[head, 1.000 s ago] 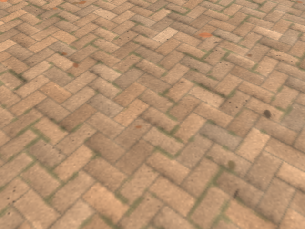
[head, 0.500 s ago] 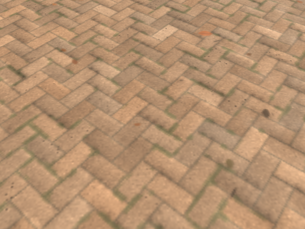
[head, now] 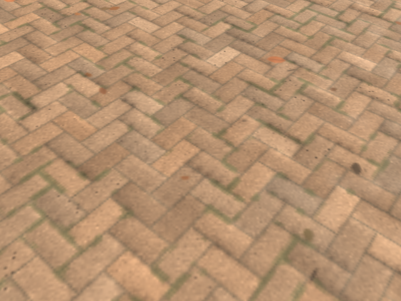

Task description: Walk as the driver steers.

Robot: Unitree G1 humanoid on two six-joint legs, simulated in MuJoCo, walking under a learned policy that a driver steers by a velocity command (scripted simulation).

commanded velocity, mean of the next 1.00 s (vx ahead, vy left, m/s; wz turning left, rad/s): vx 0.23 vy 0.00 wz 0.00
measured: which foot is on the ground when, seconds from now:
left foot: down 0.00-0.42, up 0.44-0.78, down 0.80-1.00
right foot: down 0.00-0.00, up 0.02-0.40, down 0.42-1.00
